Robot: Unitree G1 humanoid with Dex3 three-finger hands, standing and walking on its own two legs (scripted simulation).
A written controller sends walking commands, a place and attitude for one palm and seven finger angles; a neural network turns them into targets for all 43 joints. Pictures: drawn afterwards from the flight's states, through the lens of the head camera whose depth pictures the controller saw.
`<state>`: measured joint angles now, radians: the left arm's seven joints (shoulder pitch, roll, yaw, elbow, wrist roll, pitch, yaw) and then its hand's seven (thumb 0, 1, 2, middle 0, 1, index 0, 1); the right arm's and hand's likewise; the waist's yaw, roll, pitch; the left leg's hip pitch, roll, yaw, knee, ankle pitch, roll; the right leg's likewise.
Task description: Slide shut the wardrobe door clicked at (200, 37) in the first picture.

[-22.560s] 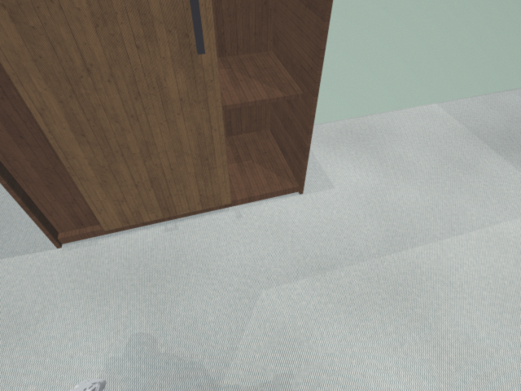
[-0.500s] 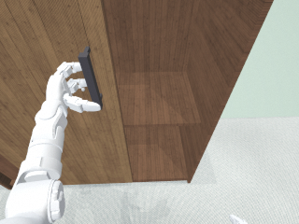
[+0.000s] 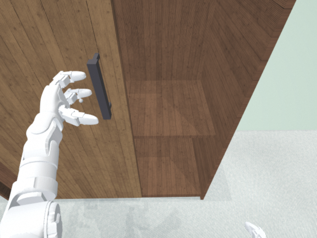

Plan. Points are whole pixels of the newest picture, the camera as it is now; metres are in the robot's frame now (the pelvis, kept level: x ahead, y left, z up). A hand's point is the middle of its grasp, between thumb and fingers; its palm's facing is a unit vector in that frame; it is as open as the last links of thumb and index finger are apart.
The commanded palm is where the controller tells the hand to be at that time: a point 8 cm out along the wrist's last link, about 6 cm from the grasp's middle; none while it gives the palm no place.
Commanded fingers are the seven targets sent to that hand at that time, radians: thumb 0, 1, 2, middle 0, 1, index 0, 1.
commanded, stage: move the hooked fingers beside the handle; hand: left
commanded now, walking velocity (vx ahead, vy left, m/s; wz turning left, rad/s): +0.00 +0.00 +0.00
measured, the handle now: (102, 88) +0.46 +0.18 +0.15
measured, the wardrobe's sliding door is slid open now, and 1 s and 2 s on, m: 0.37 0.37 0.37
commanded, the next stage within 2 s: feel for the door with the fingertips in 1.30 s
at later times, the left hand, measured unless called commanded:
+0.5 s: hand (75, 102) +0.39 +0.22 +0.16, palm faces +0.09 -1.00 +0.00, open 14.0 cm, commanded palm +0.36 +0.28 +0.15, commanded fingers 0.00 -0.50 0.30 -0.30 -1.20 -0.30 -1.20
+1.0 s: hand (74, 103) +0.39 +0.23 +0.16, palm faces +0.09 -1.00 +0.01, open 14.0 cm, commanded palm +0.36 +0.28 +0.15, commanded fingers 0.00 -0.50 0.30 -0.30 -1.20 -0.30 -1.20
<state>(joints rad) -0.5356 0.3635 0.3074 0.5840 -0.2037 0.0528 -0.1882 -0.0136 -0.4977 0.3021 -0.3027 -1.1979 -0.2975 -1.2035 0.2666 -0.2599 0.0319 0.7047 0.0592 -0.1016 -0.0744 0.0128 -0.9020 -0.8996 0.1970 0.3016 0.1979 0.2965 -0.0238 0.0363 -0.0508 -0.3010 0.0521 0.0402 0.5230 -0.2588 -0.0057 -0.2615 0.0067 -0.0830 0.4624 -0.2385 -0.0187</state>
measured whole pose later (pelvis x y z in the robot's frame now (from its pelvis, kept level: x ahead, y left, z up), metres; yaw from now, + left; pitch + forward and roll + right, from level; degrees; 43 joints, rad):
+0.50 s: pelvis -0.01 +0.00 +0.00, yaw +0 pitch +2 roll -1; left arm -0.52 0.38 0.31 0.56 -0.21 0.05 -0.21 -0.01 -0.50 0.30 -0.30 -1.20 -0.30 -1.20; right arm 0.27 -0.26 0.04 0.71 0.06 -0.12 -0.08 0.01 -0.90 -0.90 0.20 0.30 0.20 0.30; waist -0.02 0.04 -0.04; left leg -0.30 0.05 0.04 0.52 -0.25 0.00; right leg -0.26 0.00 -0.08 0.46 -0.23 -0.02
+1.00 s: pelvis -0.01 +0.00 +0.00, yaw +0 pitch +2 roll -1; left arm -0.51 0.39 0.33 0.58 -0.21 0.05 -0.22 -0.01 -0.50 0.30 -0.30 -1.20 -0.30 -1.20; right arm 0.27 -0.26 0.04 0.71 0.06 -0.13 -0.08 0.01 -0.90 -0.90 0.20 0.30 0.20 0.30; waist -0.03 0.04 -0.05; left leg -0.31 0.05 0.04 0.53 -0.25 0.00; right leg -0.27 0.00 -0.08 0.46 -0.23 -0.01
